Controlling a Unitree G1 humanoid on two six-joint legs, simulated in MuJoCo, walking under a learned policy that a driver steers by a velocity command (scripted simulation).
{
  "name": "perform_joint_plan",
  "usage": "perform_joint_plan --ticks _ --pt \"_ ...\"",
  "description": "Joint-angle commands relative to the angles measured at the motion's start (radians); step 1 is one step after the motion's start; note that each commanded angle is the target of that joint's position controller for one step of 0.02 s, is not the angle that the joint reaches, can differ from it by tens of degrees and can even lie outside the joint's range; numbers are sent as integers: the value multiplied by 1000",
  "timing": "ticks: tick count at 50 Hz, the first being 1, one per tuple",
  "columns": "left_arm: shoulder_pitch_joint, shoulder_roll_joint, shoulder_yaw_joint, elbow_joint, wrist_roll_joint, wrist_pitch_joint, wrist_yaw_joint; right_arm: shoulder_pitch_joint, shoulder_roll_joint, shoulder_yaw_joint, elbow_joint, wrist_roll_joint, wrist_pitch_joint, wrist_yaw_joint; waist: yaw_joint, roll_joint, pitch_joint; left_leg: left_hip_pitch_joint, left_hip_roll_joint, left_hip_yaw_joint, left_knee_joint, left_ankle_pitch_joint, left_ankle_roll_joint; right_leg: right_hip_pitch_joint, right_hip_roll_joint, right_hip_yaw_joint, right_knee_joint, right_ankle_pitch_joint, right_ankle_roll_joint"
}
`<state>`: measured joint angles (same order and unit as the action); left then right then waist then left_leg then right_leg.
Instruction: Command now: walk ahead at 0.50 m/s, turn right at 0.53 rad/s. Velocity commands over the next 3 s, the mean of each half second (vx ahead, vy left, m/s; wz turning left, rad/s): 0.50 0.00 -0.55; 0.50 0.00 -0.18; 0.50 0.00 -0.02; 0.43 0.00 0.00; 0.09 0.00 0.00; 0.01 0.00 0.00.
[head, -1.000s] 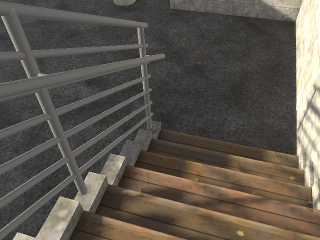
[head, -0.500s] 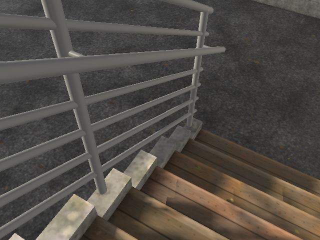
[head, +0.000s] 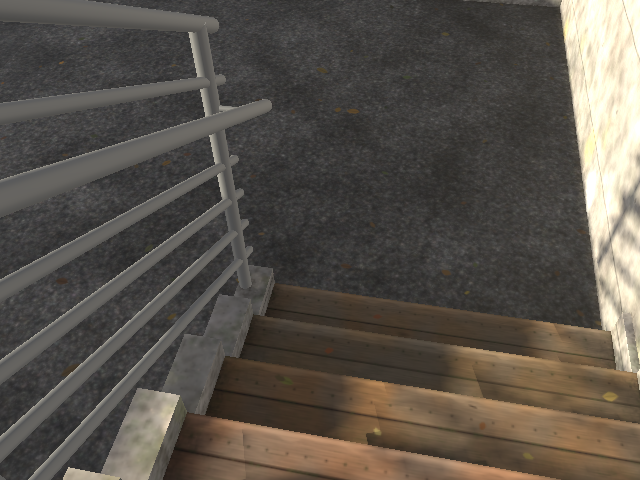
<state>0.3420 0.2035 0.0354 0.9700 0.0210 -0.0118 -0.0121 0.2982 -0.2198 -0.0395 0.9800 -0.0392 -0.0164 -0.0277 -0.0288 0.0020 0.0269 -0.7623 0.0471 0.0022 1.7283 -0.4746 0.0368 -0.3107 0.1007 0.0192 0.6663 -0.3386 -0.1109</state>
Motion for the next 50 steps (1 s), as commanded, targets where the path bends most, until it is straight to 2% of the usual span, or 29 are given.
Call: perform_joint_plan --ticks 1,3,6,8,11,16,18,19,20,21,22,23,24,25,26,27,28,29,31,32,34,35,38,43,45,47,48,49,50 --pt "-5 159 10 -90 -17 -54 17 -119 -78 -16 -127 -13 17 9 -26 13 87 51 27 -28 -593 363 -65 -228 -227 323 -359 300 -157" --pt "38 202 33 -75 -8 -58 28 36 -57 -9 -38 -23 23 8 -53 -99 -27 189 7 -2 -568 543 -65 -160 -218 301 -289 550 -168" --pt "146 139 20 -67 -27 -53 46 -181 -131 -37 -115 1 2 22 36 -44 -1 -80 39 -97 -779 718 -43 147 -199 405 -161 360 -193" --pt "176 108 12 -78 -13 -46 58 -276 -94 -24 -152 -16 -10 31 74 17 2 -51 15 -84 -946 862 -47 122 -146 414 -82 170 -174" --pt "131 129 15 -108 -11 -51 36 -289 -79 -23 -180 -12 -24 40 80 -23 29 178 -43 -61 -1033 911 -36 -55 -103 430 -13 58 -153" --pt "177 102 10 -96 22 -16 54 -253 -48 -5 -246 34 -57 24 159 -138 58 382 -11 -121 -1439 849 -35 51 -40 436 227 165 -119" --pt "174 140 17 -75 27 8 70 -64 -71 -25 -183 39 -58 13 67 -36 34 565 12 -82 -1590 928 -29 40 -6 379 512 161 -109" --pt "185 163 29 -77 -2 5 58 67 -99 -33 -148 20 -65 12 18 32 -18 796 40 -85 -1499 931 -24 -108 29 309 709 -25 -88" --pt "198 131 32 -80 -9 -1 44 197 -141 -45 -124 18 -56 15 -24 125 -106 1056 138 -174 -1308 1105 4 -362 92 231 1026 -483 -70" --pt "342 103 30 -100 -60 -1 47 267 -172 -42 -131 7 -49 30 34 204 -276 1339 309 -224 -954 1264 39 -585 61 150 1317 -625 -38" --pt "331 123 12 -117 -60 -6 52 267 -198 -52 -127 26 -44 43 13 244 -351 1347 379 -375 -999 857 108 -733 -10 102 1414 -499 -37" --pt "201 130 12 -131 -10 -4 49 243 -219 -67 -117 46 -49 42 -20 285 -250 1157 434 -547 -1239 253 239 -836 -40 62 1397 -311 -21" --pt "45 181 28 -141 49 6 41 201 -119 -43 -124 46 -44 37 -32 71 -102 944 365 -545 -1374 -38 244 -833 -70 72 1295 -206 -11" --pt "-35 173 35 -153 49 19 37 198 -90 -27 -100 38 -55 37 -22 78 36 739 350 -551 -1363 98 256 -808 -85 102 1208 -173 -3" --pt "-43 138 27 -131 42 23 39 167 -31 0 -70 41 -77 28 44 -30 152 521 246 -377 -1292 244 148 -740 -110 219 939 57 5" --pt "23 87 13 -86 34 29 31 187 -24 8 -45 36 -92 25 71 75 146 388 197 -297 -1268 374 86 -635 -89 207 862 100 15" --pt "-17 73 6 -105 30 31 13 122 -44 6 -54 55 -103 20 112 75 162 182 117 -168 -1320 333 47 -461 -74 160 587 252 62" --pt "-51 56 5 -100 50 33 9 163 -88 -6 -37 64 -104 15 79 125 117 197 133 -197 -1338 414 88 -412 -49 105 557 287 73" --pt "8 51 3 -59 46 36 11 248 -148 -25 -8 52 -101 13 90 172 2 400 193 -272 -1266 593 130 -476 -68 116 599 361 60" --pt "-45 76 14 -70 25 25 6 244 -65 -5 6 65 -92 8 94 102 7 490 147 -251 -1178 431 112 -580 -105 210 465 559 42" --pt "-199 59 7 -91 30 5 2 316 -60 2 19 68 -82 -7 30 61 44 551 143 -277 -1130 336 105 -665 -100 168 354 685 29" --pt "-281 43 -7 -121 32 -1 -8 240 -49 7 -4 59 -71 -16 43 9 54 394 83 -200 -1120 182 98 -521 -90 75 205 831 45" --pt "-357 48 -6 -147 29 -24 -16 255 -76 7 -4 59 -85 -10 -9 42 75 226 60 -160 -1086 161 108 -214 -87 -20 108 903 72" --pt "-441 16 -13 -203 -17 -26 -17 348 -43 12 35 -9 -29 -22 -133 117 166 486 64 -183 -891 425 153 -210 -114 -53 -214 579 80" --pt "-257 49 1 -150 -6 -43 0 376 -52 8 69 -20 -11 -44 -73 39 102 563 63 -152 -636 655 162 -46 -121 -52 -353 567 39" --pt "97 110 37 -13 20 -37 7 319 -67 6 75 -10 -5 -47 98 -42 -21 414 -16 -96 -144 565 149 338 -161 -60 -511 689 -17" --pt "179 140 41 8 13 -34 -3 415 -19 -5 77 29 -10 -26 59 -198 -174 16 -146 -4 284 -401 93 791 -377 130 -138 1253 -90" --pt "205 145 35 -5 -16 -27 -16 431 -72 -3 17 59 -10 -42 71 -121 -353 -250 -83 -39 382 -499 99 1046 -499 215 105 1287 -141" --pt "167 163 44 -13 -34 -31 -10 309 -86 9 -30 46 -10 -42 123 -147 -369 -442 -37 -38 304 -368 86 996 -564 357 -78 565 -280"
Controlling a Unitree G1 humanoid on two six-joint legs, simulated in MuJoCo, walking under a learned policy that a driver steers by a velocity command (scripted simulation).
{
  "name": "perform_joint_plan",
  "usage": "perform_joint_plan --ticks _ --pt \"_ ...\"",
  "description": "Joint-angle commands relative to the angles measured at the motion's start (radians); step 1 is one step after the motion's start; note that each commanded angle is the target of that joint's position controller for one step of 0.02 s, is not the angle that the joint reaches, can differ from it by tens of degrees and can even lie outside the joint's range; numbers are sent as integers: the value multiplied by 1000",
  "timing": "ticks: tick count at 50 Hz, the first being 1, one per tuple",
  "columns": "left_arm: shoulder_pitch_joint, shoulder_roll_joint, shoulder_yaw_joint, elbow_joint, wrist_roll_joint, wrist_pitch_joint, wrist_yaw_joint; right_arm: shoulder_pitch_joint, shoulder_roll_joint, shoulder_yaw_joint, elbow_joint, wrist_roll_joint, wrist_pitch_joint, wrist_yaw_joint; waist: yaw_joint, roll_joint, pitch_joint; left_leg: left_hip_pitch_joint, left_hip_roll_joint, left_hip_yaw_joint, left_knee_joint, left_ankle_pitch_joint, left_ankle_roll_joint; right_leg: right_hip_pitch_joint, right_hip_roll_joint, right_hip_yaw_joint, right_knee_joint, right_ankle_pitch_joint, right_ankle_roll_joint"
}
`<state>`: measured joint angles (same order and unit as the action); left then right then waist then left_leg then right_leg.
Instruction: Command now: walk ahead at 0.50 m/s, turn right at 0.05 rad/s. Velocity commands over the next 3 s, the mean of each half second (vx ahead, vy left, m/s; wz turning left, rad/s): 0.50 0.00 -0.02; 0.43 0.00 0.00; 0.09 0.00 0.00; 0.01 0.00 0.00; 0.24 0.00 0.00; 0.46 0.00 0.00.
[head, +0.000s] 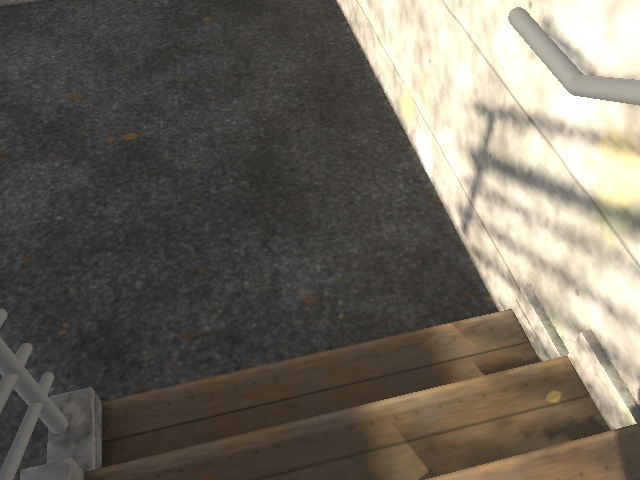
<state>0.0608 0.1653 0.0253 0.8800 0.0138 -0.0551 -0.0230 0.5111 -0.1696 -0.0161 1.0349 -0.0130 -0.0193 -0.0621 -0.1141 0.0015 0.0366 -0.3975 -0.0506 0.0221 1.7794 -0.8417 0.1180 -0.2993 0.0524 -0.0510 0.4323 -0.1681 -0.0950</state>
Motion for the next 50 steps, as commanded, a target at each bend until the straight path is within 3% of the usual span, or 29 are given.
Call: perform_joint_plan --ticks 1,2,3,4,5,7,9,11,14,18,20,22,23,24,25,27,28,29,31,33,34,35,37,40,45,47,48,49,50 --pt "426 138 43 69 -15 15 23 -18 -154 -27 -76 -21 0 -7 225 -78 -214 -785 95 -85 148 134 -6 691 -476 449 -2 -34 -290" --pt "376 110 26 73 -3 20 26 -93 -186 -49 -97 -33 7 7 182 -29 -107 -703 110 -103 29 242 -14 468 -415 409 -40 -102 -251" --pt "334 96 9 74 25 -1 27 -103 -158 -56 -80 -36 7 26 120 3 8 -603 140 -180 -245 459 -40 224 -366 377 -23 -43 -198" --pt "313 108 10 81 20 -10 34 -109 -117 -53 -64 -27 20 44 73 -7 96 -453 147 -142 -456 594 -76 -14 -315 302 -79 -7 -163" --pt "306 110 8 86 -10 -18 39 -153 -84 -48 -75 -42 27 60 66 -40 105 -306 138 -98 -627 695 -110 -149 -242 250 -117 33 -145" --pt "376 167 28 122 2 -27 38 -41 -55 -47 -9 -60 44 67 41 -143 -2 -263 122 -51 -536 820 -108 -80 -253 268 -21 263 -184" --pt "402 125 19 137 -24 -38 42 -202 -119 -69 -73 -23 33 62 63 -74 61 -400 153 -140 -690 970 -91 -3 -231 273 21 141 -155" --pt "398 113 12 136 -21 -44 49 -331 -135 -66 -120 -28 13 66 83 -40 85 -348 134 -125 -923 1182 -95 -68 -201 263 60 -58 -136" --pt "378 136 9 125 -12 -38 53 -356 -79 -41 -102 -30 -7 89 108 -36 27 -62 90 -43 -1006 1397 -83 -194 -155 194 141 -212 -100" --pt "463 158 17 133 23 -36 58 -535 -98 -18 -180 -18 -9 80 221 -52 154 -79 104 -32 -1275 1255 -84 -79 -161 213 275 -98 -100" --pt "506 157 15 164 47 -16 86 -446 -110 -25 -144 7 -21 68 223 -41 169 -37 147 -46 -1449 1245 -69 41 -168 224 436 46 -104" --pt "496 162 8 158 34 -6 74 -109 -139 -40 -46 -20 -31 52 85 48 -7 325 72 68 -1456 1232 -37 14 -128 148 853 285 -101" --pt "495 178 20 168 20 7 75 23 -192 -58 -10 -44 -38 60 21 119 -24 479 150 -23 -1572 1263 3 -99 -35 111 1185 49 -94" --pt "620 90 17 162 -25 1 78 125 -247 -63 12 -48 -45 70 83 311 -203 938 364 -166 -1050 1903 69 -512 58 108 1573 -793 -39" --pt "613 125 8 138 -37 -2 87 196 -253 -69 13 -7 -36 93 33 194 -341 1047 456 -268 -995 1843 95 -717 20 133 1682 -764 -43" --pt "382 145 13 82 12 8 87 105 -220 -59 -22 8 -34 79 22 57 -144 736 460 -333 -1226 1140 166 -914 -30 111 1554 -496 -36" --pt "303 142 14 42 40 21 77 53 -216 -58 -21 17 -35 65 50 140 -86 524 488 -466 -1317 752 220 -889 -77 125 1462 -421 -6" --pt "239 148 20 46 47 33 71 -28 -127 -22 -29 6 -43 58 99 38 39 315 397 -389 -1314 668 153 -857 -106 167 1252 -210 16" --pt "223 110 15 55 28 45 44 -155 -102 -5 -75 7 -55 56 194 20 134 -147 274 -233 -1388 749 96 -512 -118 109 791 23 76" --pt "271 55 4 101 58 58 34 -92 -185 -33 -60 12 -66 48 192 146 52 -209 246 -187 -1369 972 115 -266 -87 33 693 151 85" --pt "367 64 8 147 45 65 33 -72 -200 -39 -57 1 -72 50 227 176 -20 -157 259 -182 -1300 1042 105 -219 -74 29 771 248 71" --pt "272 105 23 122 31 51 26 -27 -123 -30 -23 30 -83 41 199 119 24 -32 223 -203 -1218 797 95 -402 -131 107 627 459 53" --pt "92 115 25 80 52 24 21 24 -112 -19 -29 39 -84 20 124 85 61 92 216 -255 -1177 663 93 -511 -120 98 450 541 38" --pt "-40 64 8 11 37 6 7 -1 -111 -13 -37 14 -75 16 92 14 78 -76 177 -218 -1127 498 81 -233 -71 43 260 664 52" --pt "10 82 8 -8 -14 -10 2 112 -67 -1 34 -32 -13 12 5 53 147 159 153 -209 -865 861 82 -165 -106 65 -109 526 30" --pt "257 95 17 91 -2 -4 11 93 -127 -12 28 -20 -2 12 102 -6 54 166 129 -154 -600 1023 71 113 -84 -9 -248 545 12" --pt "411 150 37 154 10 -2 8 102 -126 -16 29 -4 8 16 140 -34 -24 3 65 -106 -361 764 59 385 -140 30 -211 742 10" --pt "533 204 40 171 17 7 -5 193 -53 -21 27 43 3 15 143 -245 -228 -353 -81 -23 96 -140 -26 849 -375 201 206 1432 -111" --pt "543 194 34 146 -16 12 -12 206 -129 -24 3 72 3 -7 182 -211 -411 -518 -46 -51 287 -226 -26 994 -468 300 303 1391 -186"
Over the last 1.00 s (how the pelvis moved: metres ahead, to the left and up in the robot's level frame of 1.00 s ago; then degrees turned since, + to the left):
0.52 -0.04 -0.31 -20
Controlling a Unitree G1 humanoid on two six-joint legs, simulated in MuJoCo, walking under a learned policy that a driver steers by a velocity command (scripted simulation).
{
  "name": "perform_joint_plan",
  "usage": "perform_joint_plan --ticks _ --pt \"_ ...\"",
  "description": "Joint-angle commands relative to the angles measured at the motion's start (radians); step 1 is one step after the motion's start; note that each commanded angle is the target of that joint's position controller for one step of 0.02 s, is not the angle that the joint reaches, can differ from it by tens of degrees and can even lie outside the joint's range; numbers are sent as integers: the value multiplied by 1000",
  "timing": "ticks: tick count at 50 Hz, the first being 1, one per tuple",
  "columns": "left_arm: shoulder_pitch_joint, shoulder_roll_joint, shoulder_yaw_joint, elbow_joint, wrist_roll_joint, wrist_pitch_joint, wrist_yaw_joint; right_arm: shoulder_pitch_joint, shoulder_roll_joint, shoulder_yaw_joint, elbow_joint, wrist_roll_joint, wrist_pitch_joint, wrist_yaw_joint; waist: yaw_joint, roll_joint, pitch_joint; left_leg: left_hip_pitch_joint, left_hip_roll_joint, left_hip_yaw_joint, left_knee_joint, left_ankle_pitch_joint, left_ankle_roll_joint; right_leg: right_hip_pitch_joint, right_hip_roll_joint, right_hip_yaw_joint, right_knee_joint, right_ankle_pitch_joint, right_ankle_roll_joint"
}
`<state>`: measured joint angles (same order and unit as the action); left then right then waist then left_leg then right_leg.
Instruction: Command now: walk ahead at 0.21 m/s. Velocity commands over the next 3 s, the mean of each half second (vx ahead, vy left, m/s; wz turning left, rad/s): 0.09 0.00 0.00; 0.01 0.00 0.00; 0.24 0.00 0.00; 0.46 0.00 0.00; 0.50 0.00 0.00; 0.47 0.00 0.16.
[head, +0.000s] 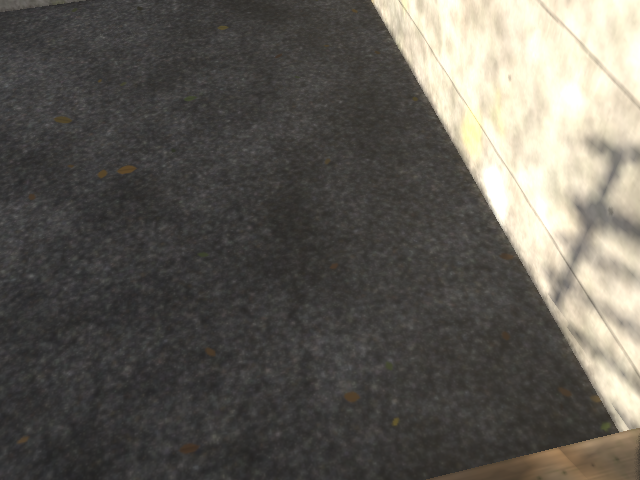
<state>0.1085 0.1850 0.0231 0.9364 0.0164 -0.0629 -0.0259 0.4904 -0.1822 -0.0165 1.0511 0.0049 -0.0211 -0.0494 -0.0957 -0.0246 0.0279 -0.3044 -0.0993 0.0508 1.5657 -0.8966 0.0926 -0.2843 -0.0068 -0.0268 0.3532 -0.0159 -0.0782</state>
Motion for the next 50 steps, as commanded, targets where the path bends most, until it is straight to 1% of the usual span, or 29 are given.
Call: perform_joint_plan --ticks 1,2,3,4,5,6,7,8,9,10,11,12,13,14,16,17,18,19,20,21,22,23,25,29,33,34,37,38,50 --pt "462 152 29 57 -40 27 -2 118 -135 -27 -35 44 2 -26 192 -141 -376 -708 43 -87 492 -99 0 879 -409 286 295 968 -236" --pt "380 161 27 37 -22 26 27 -13 -116 -15 -73 16 9 -22 192 -146 -264 -772 69 -108 448 70 -13 673 -435 358 138 449 -307" --pt "341 116 6 28 -16 28 45 -97 -138 -21 -90 -18 22 -19 166 -6 -166 -676 91 -124 348 197 -29 418 -407 352 39 247 -302" --pt "332 111 -8 39 4 26 51 -114 -115 -18 -97 -28 49 -14 126 1 -87 -554 83 -119 297 275 -40 189 -384 339 10 274 -298" --pt "320 97 -17 59 19 13 44 -112 -95 -18 -95 -40 61 -8 83 37 -11 -557 81 -155 170 436 -50 56 -311 278 57 253 -252" --pt "318 85 -25 57 18 -1 40 -88 -63 -10 -75 -42 69 -1 68 16 -6 -490 68 -147 134 496 -54 -49 -276 243 77 348 -233" --pt "291 72 -34 55 1 -10 49 -140 -12 4 -107 -34 78 13 43 13 15 -449 63 -155 -59 635 -83 -157 -244 196 57 280 -211" --pt "291 55 -51 55 -5 -17 55 -144 -15 3 -104 -38 83 21 34 -4 -8 -374 57 -164 -179 727 -96 -193 -228 182 66 316 -203" --pt "274 60 -56 49 -3 -18 56 -116 -17 3 -91 -40 83 26 10 -10 -39 -257 81 -154 -371 803 -103 -209 -207 142 54 345 -170" --pt "257 71 -59 49 1 -14 56 -91 0 14 -72 -41 86 28 -4 -57 -89 -139 82 -130 -441 822 -105 -210 -194 119 61 402 -141" --pt "238 96 -50 32 7 -15 48 -20 1 12 -27 -34 89 33 -26 -78 -124 -29 76 -86 -450 877 -103 -241 -172 85 84 374 -116" --pt "207 95 -53 27 -3 -14 40 -5 -29 5 -4 -28 95 31 -39 -114 -116 48 91 -91 -411 910 -92 -288 -180 110 103 386 -99" --pt "194 93 -53 13 -15 -9 35 -39 -49 1 -17 -24 100 29 -36 -116 -87 57 98 -85 -441 875 -86 -302 -177 111 97 329 -83" --pt "186 94 -55 4 -17 -2 32 -88 -58 4 -25 -27 103 28 -17 -117 -46 64 110 -78 -491 829 -82 -309 -180 122 86 263 -81" --pt "229 108 -51 17 -5 8 37 -124 -65 10 -9 -41 95 27 29 -133 15 101 121 -51 -616 652 -64 -274 -175 115 111 305 -103" --pt "295 122 -42 39 -1 25 44 -181 -58 19 -37 -27 77 30 72 -123 67 46 99 -16 -835 486 -74 -184 -141 108 101 276 -96" --pt "363 121 -35 67 7 43 53 -196 -64 19 -41 -16 60 28 100 -88 105 59 122 -43 -1044 511 -79 -104 -143 158 102 233 -78" --pt "425 103 -30 80 9 56 60 -149 -113 4 -9 -12 52 20 130 25 90 127 194 -130 -1054 856 -74 -83 -110 153 170 177 -42" --pt "474 86 -28 83 3 60 63 -122 -144 -2 -8 -10 37 18 159 98 40 201 283 -234 -1062 1178 -48 -112 -67 126 236 56 -9" --pt "465 73 -24 82 -20 75 51 -175 -100 16 -19 -5 35 24 169 176 46 88 322 -252 -1066 1244 13 -43 -33 65 149 -216 11" --pt "379 105 -13 68 -21 86 46 -209 -75 20 -29 -9 30 36 145 192 49 33 301 -245 -1109 1145 6 23 -19 53 144 -234 23" --pt "319 113 -8 56 -18 93 41 -210 -75 20 -31 -7 25 40 129 161 37 19 278 -220 -1130 1044 -9 74 -21 60 138 -204 22" --pt "244 97 -5 43 -15 104 31 -210 -88 17 -33 -10 28 33 129 117 31 -12 244 -185 -1156 870 -36 143 -41 76 100 -145 23" --pt "229 89 -7 62 -9 101 31 -188 -75 17 -32 -4 23 34 121 74 5 32 226 -162 -1176 820 -45 164 -61 89 52 -103 21" --pt "204 92 -7 78 -8 101 30 -184 -77 18 -34 -10 24 39 117 53 3 45 223 -155 -1194 790 -45 164 -63 87 21 -115 24" --pt "197 91 -9 87 -15 106 33 -178 -64 23 -35 -20 25 44 112 44 -1 44 225 -157 -1208 768 -48 167 -67 92 27 -119 19" --pt "182 98 -11 96 -11 107 33 -184 -74 24 -36 -15 23 44 111 44 16 33 216 -152 -1224 729 -52 159 -71 99 15 -115 17" --pt "180 90 -10 90 -4 101 35 -166 -81 20 -23 -25 22 42 114 59 32 28 211 -147 -1233 732 -48 155 -80 111 8 -114 19" --pt "179 84 -4 110 -6 86 35 -158 -65 12 2 -22 22 41 116 34 40 43 204 -136 -1243 687 -51 126 -80 115 -17 -148 24"
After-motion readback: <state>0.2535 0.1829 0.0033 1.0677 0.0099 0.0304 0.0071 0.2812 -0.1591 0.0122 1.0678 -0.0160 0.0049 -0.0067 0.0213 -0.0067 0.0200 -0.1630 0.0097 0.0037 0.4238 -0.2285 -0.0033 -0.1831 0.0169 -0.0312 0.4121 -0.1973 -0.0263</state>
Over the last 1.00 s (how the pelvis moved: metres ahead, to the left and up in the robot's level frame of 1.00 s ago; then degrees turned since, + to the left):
0.53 0.04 -0.32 0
